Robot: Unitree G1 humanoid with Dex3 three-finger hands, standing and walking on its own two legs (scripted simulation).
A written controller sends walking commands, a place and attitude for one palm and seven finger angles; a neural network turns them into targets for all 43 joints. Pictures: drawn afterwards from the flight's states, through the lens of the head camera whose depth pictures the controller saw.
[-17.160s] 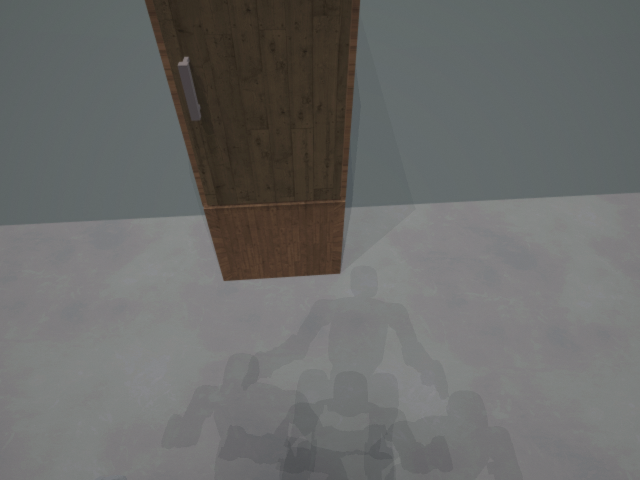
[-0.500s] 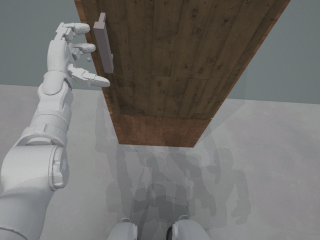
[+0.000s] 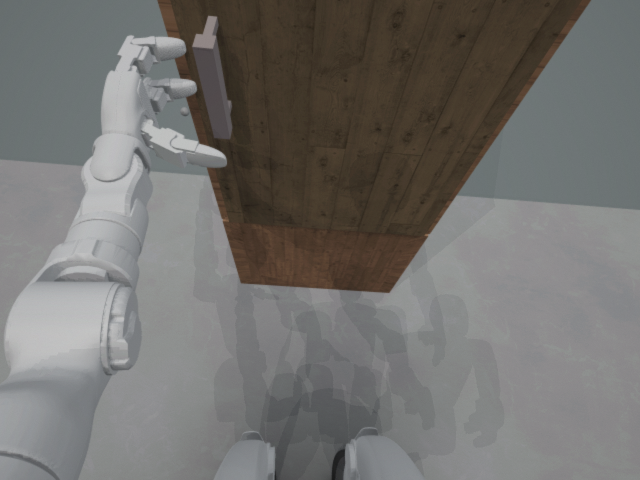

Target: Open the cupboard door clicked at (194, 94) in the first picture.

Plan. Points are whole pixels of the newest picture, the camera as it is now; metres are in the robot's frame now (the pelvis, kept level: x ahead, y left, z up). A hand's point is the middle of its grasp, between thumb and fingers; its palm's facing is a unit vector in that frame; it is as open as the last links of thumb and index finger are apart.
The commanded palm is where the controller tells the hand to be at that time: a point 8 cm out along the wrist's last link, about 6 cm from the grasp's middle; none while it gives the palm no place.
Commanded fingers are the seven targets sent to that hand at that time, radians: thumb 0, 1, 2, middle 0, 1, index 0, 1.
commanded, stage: move the hooked fingers beside the handle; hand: left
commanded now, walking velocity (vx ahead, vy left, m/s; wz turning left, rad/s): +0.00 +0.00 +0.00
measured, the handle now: (217, 81) +0.57 +0.11 +0.11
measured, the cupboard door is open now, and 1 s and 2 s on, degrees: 0 0 0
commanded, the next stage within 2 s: none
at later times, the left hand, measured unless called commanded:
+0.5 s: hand (184, 113) +0.52 +0.14 +0.10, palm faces -0.05 -1.00 -0.01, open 14.8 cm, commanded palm +0.51 +0.16 +0.10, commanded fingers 0.00 -0.50 0.30 -0.30 -1.20 -0.30 -1.20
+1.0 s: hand (176, 108) +0.53 +0.15 +0.10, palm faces -0.08 -1.00 +0.00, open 14.3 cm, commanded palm +0.51 +0.19 +0.10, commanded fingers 0.00 -0.50 0.30 -0.30 -1.20 -0.30 -1.20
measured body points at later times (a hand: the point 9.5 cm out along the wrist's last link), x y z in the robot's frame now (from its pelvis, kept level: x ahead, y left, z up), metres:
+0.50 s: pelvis +0.00 +0.00 +0.00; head +0.12 +0.02 +0.44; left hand +0.52 +0.20 +0.11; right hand -0.01 -0.26 -0.11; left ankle +0.00 +0.10 -0.68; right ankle +0.01 -0.11 -0.68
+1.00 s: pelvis +0.00 +0.00 +0.00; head +0.13 +0.01 +0.44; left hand +0.53 +0.21 +0.11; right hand -0.01 -0.26 -0.11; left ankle +0.00 +0.10 -0.68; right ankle +0.01 -0.11 -0.68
